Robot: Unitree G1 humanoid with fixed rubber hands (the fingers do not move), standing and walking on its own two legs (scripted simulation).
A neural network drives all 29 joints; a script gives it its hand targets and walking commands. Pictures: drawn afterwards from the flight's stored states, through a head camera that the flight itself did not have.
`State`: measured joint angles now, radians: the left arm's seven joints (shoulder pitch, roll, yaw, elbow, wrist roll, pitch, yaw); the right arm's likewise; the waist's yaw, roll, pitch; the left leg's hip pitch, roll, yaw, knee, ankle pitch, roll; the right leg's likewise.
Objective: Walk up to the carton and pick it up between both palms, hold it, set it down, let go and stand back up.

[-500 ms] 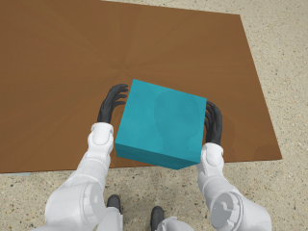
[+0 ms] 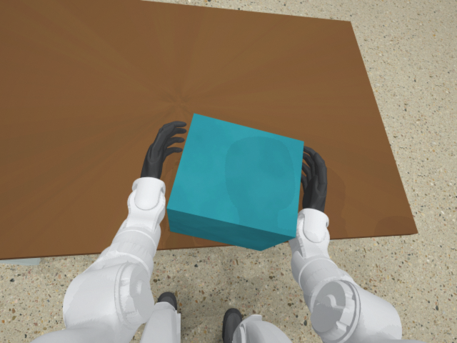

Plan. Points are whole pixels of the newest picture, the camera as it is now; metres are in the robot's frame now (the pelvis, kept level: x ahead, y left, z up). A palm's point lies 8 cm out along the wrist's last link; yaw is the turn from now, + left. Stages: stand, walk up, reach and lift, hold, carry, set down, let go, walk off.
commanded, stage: set down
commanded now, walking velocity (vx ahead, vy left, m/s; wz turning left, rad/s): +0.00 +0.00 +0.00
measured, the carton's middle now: (231, 190) +0.38 -0.01 -0.08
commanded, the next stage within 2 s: none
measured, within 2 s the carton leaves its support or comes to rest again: rests again in 0.20 s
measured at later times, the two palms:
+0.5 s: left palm (137, 159) +0.42 +0.16 -0.05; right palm (307, 199) +0.36 -0.15 -0.05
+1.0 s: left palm (129, 188) +0.38 +0.17 -0.08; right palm (308, 226) +0.31 -0.15 -0.06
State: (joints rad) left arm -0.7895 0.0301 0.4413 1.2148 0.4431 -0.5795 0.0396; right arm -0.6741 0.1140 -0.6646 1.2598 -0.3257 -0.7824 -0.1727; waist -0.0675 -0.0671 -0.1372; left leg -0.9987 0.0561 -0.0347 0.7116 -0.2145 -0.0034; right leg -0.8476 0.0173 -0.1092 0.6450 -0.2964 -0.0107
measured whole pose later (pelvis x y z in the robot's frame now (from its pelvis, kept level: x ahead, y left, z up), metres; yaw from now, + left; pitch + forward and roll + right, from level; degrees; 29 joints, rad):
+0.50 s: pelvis -0.01 +0.01 -0.02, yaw -1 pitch +29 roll -5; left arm -0.87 0.17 0.28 1.40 0.19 -0.55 0.06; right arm -0.78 0.05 -0.40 1.49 -0.05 -0.72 -0.20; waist -0.08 -0.01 -0.23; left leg -1.09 0.06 -0.04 0.84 -0.26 0.00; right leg -0.94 0.02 -0.11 0.77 -0.34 -0.01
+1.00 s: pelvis -0.01 +0.01 -0.02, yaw -1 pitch +29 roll -5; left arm -0.73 0.18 0.26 1.39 0.17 -0.56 0.02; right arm -0.65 0.04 -0.27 1.50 0.00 -0.81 -0.21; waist -0.08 -0.01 -0.24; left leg -1.09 0.06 -0.04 0.84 -0.26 0.00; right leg -0.94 0.02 -0.11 0.77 -0.33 0.00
